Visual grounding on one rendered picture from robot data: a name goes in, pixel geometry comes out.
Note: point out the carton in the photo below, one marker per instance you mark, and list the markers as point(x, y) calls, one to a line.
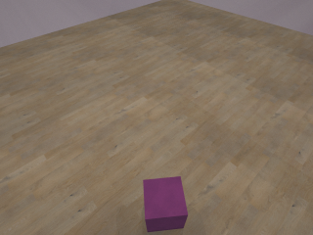
point(164, 204)

